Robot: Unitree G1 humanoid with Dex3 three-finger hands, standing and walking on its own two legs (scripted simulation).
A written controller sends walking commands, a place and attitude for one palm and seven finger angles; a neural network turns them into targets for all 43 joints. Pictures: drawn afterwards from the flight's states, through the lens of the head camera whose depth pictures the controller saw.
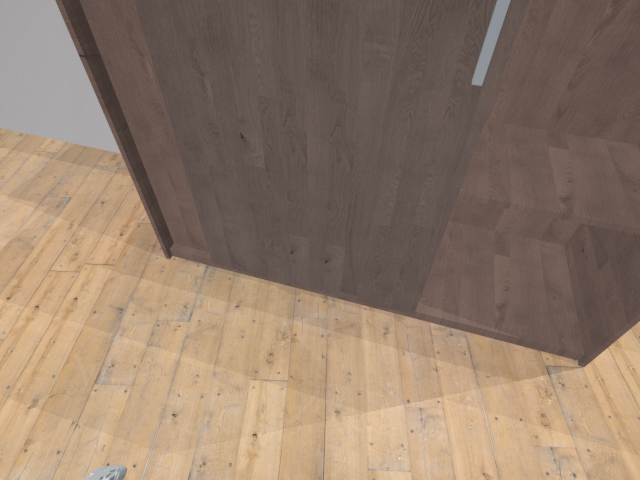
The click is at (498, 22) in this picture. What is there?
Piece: wardrobe's sliding door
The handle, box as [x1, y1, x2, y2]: [472, 0, 510, 85]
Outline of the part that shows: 510,0 497,0 472,78 472,84 481,85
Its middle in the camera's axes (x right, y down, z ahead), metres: +0.30 -0.37 +0.67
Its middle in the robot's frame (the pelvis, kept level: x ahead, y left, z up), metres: +0.78 -0.26 +0.25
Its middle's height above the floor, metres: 1.02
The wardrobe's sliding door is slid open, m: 0.57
